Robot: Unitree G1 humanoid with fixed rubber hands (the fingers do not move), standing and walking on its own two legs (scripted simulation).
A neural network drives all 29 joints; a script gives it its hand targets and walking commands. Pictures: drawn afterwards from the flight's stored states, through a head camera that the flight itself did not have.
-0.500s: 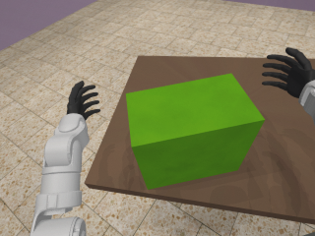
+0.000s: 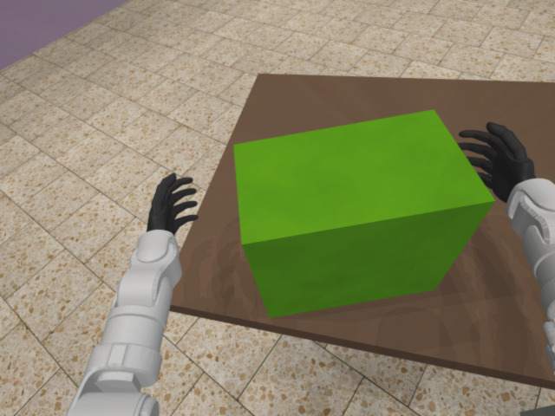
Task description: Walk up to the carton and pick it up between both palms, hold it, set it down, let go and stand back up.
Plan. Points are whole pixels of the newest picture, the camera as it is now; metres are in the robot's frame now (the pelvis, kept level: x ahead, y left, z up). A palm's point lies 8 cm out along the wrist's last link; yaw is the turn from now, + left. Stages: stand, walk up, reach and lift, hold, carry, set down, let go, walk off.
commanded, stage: reach and lift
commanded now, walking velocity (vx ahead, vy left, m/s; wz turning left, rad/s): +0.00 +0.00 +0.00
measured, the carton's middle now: (343, 224) +0.43 +0.02 +0.00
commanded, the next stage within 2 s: none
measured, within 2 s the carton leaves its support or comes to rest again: neither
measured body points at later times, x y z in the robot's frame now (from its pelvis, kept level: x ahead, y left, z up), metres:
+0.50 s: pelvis +0.01 -0.01 -0.01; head +0.09 -0.04 +0.43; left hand +0.37 +0.25 +0.04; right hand +0.51 -0.20 +0.06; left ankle +0.02 +0.15 -0.74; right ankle -0.01 -0.11 -0.74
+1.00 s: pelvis -0.01 -0.01 -0.02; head +0.08 -0.03 +0.43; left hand +0.38 +0.23 +0.04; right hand +0.50 -0.16 +0.06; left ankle +0.02 +0.15 -0.74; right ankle -0.01 -0.11 -0.74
